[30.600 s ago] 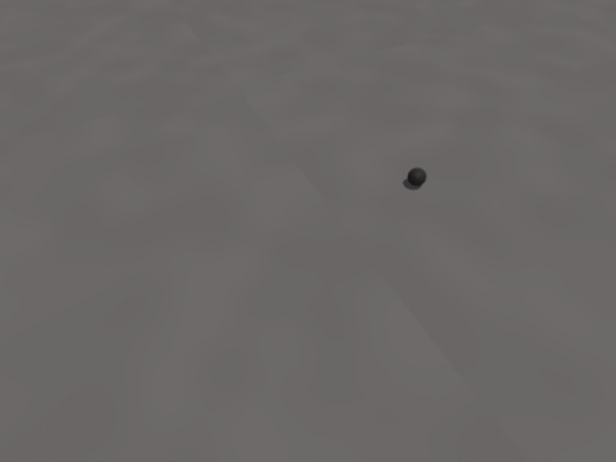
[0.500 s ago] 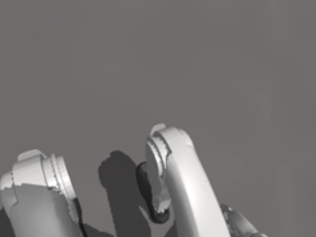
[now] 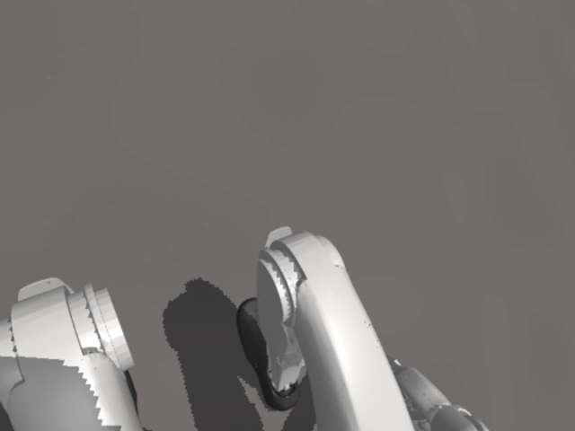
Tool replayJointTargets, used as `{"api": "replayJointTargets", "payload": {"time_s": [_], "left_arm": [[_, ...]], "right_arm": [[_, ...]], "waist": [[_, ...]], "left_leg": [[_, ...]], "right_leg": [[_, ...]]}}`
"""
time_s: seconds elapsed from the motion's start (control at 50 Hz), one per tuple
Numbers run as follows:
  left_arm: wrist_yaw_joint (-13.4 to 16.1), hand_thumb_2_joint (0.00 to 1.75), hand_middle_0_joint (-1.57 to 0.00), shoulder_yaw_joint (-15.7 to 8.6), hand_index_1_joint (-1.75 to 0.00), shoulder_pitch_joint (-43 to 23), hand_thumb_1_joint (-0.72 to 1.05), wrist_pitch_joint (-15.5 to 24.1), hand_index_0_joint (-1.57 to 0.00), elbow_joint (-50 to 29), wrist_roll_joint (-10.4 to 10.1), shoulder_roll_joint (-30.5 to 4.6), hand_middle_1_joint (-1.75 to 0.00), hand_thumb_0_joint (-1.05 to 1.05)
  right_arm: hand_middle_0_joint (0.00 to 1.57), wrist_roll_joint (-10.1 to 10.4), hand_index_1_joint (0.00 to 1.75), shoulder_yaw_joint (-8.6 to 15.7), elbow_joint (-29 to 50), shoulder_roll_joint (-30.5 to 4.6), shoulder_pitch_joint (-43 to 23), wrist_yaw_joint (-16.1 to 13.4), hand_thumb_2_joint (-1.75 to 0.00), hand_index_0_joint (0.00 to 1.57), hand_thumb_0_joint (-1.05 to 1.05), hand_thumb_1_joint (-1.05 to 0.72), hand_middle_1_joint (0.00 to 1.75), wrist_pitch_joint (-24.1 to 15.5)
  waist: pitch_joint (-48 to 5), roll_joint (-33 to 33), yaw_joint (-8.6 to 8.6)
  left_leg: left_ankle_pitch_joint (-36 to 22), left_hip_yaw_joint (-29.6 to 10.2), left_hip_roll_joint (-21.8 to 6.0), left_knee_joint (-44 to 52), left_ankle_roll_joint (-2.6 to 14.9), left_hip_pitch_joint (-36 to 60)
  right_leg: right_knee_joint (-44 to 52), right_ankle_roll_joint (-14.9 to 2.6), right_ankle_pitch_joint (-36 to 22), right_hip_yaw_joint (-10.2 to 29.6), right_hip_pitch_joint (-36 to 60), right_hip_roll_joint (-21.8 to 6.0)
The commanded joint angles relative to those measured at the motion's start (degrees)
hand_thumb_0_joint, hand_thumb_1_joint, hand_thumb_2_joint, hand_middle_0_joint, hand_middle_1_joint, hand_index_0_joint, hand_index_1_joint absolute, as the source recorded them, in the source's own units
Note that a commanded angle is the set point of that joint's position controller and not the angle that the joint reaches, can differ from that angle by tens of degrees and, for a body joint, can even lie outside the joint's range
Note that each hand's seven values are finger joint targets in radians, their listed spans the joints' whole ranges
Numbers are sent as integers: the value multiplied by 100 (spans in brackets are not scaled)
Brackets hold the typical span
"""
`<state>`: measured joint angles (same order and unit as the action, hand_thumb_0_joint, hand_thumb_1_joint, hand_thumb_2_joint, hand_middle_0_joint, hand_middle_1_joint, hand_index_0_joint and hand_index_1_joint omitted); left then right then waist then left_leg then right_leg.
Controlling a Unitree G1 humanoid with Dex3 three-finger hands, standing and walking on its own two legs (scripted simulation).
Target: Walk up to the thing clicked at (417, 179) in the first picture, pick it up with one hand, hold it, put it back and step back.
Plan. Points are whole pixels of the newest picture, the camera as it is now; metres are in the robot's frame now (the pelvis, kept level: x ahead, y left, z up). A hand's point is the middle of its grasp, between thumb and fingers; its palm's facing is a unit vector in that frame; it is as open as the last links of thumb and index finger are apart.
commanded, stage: close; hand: left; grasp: from above
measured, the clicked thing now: out of the picture +0.43 +0.38 -0.26
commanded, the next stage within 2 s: settle in 1.34 s
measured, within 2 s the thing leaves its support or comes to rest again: leaves its support in 1.76 s
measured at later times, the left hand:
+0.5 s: hand out of the picture +0.41 +0.38 -0.23, palm faces -0.41 -0.18 -0.89, open 11.7 cm
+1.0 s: hand out of the picture +0.42 +0.39 -0.22, palm faces -0.41 -0.17 -0.90, open 11.2 cm
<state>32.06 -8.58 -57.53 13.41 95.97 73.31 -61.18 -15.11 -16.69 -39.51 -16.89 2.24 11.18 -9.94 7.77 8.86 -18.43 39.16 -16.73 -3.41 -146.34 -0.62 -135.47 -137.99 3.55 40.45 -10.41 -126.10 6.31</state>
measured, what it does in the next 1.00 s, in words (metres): stands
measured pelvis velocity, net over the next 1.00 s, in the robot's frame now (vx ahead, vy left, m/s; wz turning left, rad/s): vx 0.00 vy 0.00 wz -0.01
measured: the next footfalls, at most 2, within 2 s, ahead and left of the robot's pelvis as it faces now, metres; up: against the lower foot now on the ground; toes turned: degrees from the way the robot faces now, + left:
none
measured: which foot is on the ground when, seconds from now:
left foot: down 0.00-1.00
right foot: down 0.00-1.00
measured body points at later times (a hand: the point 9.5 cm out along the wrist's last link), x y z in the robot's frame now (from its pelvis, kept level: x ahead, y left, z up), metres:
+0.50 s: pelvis +0.00 +0.00 +0.00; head +0.25 +0.14 +0.34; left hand +0.43 +0.39 -0.18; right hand +0.09 -0.26 -0.06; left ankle +0.07 +0.13 -0.27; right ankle +0.11 -0.12 -0.27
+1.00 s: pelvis +0.00 +0.00 +0.00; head +0.25 +0.14 +0.34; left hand +0.43 +0.39 -0.17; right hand +0.09 -0.25 -0.06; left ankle +0.07 +0.13 -0.27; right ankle +0.11 -0.12 -0.27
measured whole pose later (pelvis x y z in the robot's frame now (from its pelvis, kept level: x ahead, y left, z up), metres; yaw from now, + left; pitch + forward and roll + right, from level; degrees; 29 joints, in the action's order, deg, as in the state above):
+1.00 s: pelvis +0.00 +0.00 +0.00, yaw -1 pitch +25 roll -14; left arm 30.3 -9.2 -55.9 14.2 94.3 70.8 -62.4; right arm -15.0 -17.9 -37.7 -18.6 2.7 12.0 -10.8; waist 9.2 9.0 -18.3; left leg 39.1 -17.5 -3.6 -146.3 -0.8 -134.8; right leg -137.4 3.6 39.8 -11.0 -125.6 6.6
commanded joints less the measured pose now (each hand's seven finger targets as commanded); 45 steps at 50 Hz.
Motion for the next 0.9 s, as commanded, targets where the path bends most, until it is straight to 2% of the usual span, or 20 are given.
{"api": "replayJointTargets", "payload": {"time_s": [0.0, 0.04, 0.1, 0.16, 0.18, 0.22, 0.26, 0.28, 0.3, 0.32, 0.38, 0.4, 0.44, 0.6, 0.7, 0.76, 0.78, 0.8, 0.82, 0.88], "left_arm": [[74, 86, -15, -107, -101, -1270, -33, -15, -19, -768, -200, -1541, -105, 0], [40, 86, -17, -291, -101, -1100, -31, 17, -21, -813, -289, -1708, -104, 0], [-47, 88, -21, -334, -100, -894, -28, 46, -24, -884, -250, -1742, -103, 0], [-139, 87, -21, -55, -100, -1015, -27, 132, -24, -995, -360, -1361, -103, 0], [-133, 84, -19, -220, -98, -917, -29, 143, -22, -902, -363, -1622, -102, 0], [-138, 83, -20, -327, -96, -881, -28, 223, -23, -926, -382, -1765, -100, 0], [-119, 86, -24, -332, -97, -882, -23, 305, -27, -916, -330, -1773, -101, 0], [-113, 86, -25, -199, -97, -992, -22, 357, -28, -1007, -349, -1621, -100, 0], [-79, 86, -26, -289, -97, -963, -20, 376, -29, -951, -329, -1734, -100, 0], [-67, 86, -26, -198, -97, -1001, -19, 394, -29, -950, -272, -1634, -100, 0], [46, 83, -30, -300, -95, -895, -14, 446, -34, -799, -167, -1828, -99, 0], [89, 81, -31, -161, -94, -1164, -11, 488, -35, -1004, -188, -1682, -99, 0], [151, 82, -34, -115, -95, -1051, -7, 419, -38, -844, -64, -1669, -99, 0], [351, 80, -42, -32, -92, -1237, 4, 217, -47, -692, -15, -1650, -96, 0], [326, 80, -51, -90, -91, -1205, 15, 95, -55, -763, -131, -1692, -95, 0], [198, 78, -50, 72, -90, -1313, 15, 26, -55, -760, -183, -1523, -95, 0], [194, 76, -50, -76, -89, -1147, 14, 3, -55, -733, -206, -1669, -94, 0], [163, 77, -53, -51, -89, -1299, 16, 15, -57, -930, -260, -1685, -94, 0], [130, 77, -54, -57, -88, -1083, 18, -14, -58, -720, -244, -1657, -92, 0], [81, 80, -59, -236, -88, -998, 23, 20, -62, -669, -318, -1762, -92, 0]], "right_arm": [[20, 47, 30, 554, 64, -1937, 950, -90, -90, 20, 0, -89, 30, -23], [20, 28, 30, 537, 63, -1951, 958, -100, -90, 20, 0, -89, 30, 11], [20, 13, 30, 510, 125, -1936, 1030, -82, -90, 20, 0, -89, 30, 57], [20, 23, 30, 479, 205, -1893, 950, -70, -90, 20, 0, -89, 30, 36], [20, 31, 30, 498, 103, -1954, 1039, -69, -90, 20, 0, -90, 30, 41], [20, 69, 30, 494, 121, -1979, 1098, -81, -90, 20, 0, -89, 30, 65], [20, 19, 30, 458, 101, -1963, 1068, -85, -90, 20, 0, -89, 30, 94], [20, 20, 30, 455, 180, -1991, 989, -87, -90, 20, 0, -89, 30, 88], [20, 21, 30, 448, 135, -1992, 1015, -94, -90, 20, 0, -89, 30, 91], [20, 18, 30, 442, 167, -1989, 996, -85, -90, 20, 0, -89, 30, 81], [20, -29, 30, 399, 133, -2023, 943, -104, -90, 20, 0, -89, 30, 101], [20, -33, 30, 375, 134, -1988, 893, -105, -90, 20, 0, -89, 30, 96], [20, -40, 30, 377, 81, -1995, 911, -97, -90, 20, 0, -89, 30, 74], [20, -7, 30, 400, 116, -2059, 859, -51, -90, 20, 0, -89, 30, -75], [20, 1, 30, 407, 133, -2059, 809, -44, -90, 20, 0, -89, 30, -123], [20, 35, 30, 436, 147, -2046, 855, -14, -90, 20, 0, -89, 30, -163], [20, 9, 30, 434, 155, -2064, 827, -23, -90, 20, 0, -89, 30, -145], [20, 20, 30, 418, 163, -2046, 860, -24, -90, 20, 0, -90, 30, -142], [20, 47, 30, 445, 184, -2053, 840, -29, -90, 20, 0, -90, 30, -142], [20, 39, 30, 440, 157, -2066, 930, -20, -90, 20, 0, -89, 30, -110]], "waist": [[-3539, -3225, -124], [-3675, -3261, -52], [-3653, -3106, -61], [-3553, -3064, -127], [-3538, -2956, -120], [-3477, -2825, -94], [-3497, -2879, -99], [-3529, -2875, -142], [-3515, -2903, -126], [-3415, -2952, -141], [-3453, -2958, -98], [-3415, -2980, -127], [-3331, -3114, -124], [-3303, -3113, -173], [-3452, -3204, -76], [-3366, -3178, -187], [-3522, -3227, -92], [-3550, -3244, -99], [-3503, -3156, -62], [-3329, -2967, -112]], "left_leg": [[-1167, 638, -149, 1503, 61, 3211], [-1221, 631, -151, 1523, 58, 3235], [-1273, 703, -136, 1439, 107, 3080], [-1262, 709, -139, 1393, 132, 3004], [-1231, 694, -150, 1366, 143, 2948], [-1166, 662, -139, 1383, 145, 2864], [-1121, 645, -157, 1392, 139, 2909], [-1130, 623, -158, 1402, 129, 2963], [-1133, 622, -163, 1415, 124, 3006], [-1092, 621, -155, 1447, 106, 3002], [-998, 635, -171, 1430, 116, 2967], [-922, 650, -165, 1398, 114, 2911], [-932, 655, -168, 1456, 86, 3050], [-962, 587, -183, 1442, 57, 3076], [-996, 619, -189, 1482, 54, 3140], [-993, 589, -174, 1469, 50, 3083], [-1068, 603, -188, 1470, 57, 3158], [-1104, 605, -165, 1474, 56, 3112], [-1082, 613, -176, 1444, 71, 3119], [-988, 603, -171, 1471, 93, 2844]], "right_leg": [[1169, -457, -1596, -603, 1507, 90], [1209, -452, -1617, -624, 1642, 111], [1272, -428, -1708, -571, 1854, 122], [1334, -401, -1755, -558, 1853, 141], [1327, -401, -1737, -553, 1886, 143], [1324, -404, -1632, -583, 1852, 121], [1325, -410, -1580, -588, 1839, 139], [1321, -406, -1586, -626, 1851, 137], [1314, -412, -1596, -622, 1881, 144], [1278, -428, -1536, -638, 1764, 131], [1335, -425, -1479, -630, 1839, 171], [1339, -415, -1436, -646, 1761, 160], [1299, -443, -1411, -648, 1679, 167], [1198, -447, -1470, -684, 1475, 145], [1265, -439, -1492, -664, 1605, 172], [1199, -441, -1493, -669, 1497, 136], [1239, -445, -1550, -644, 1643, 167], [1228, -438, -1576, -657, 1657, 150], [1252, -436, -1556, -636, 1641, 151], [1272, -429, -1480, -650, 1658, 151]]}}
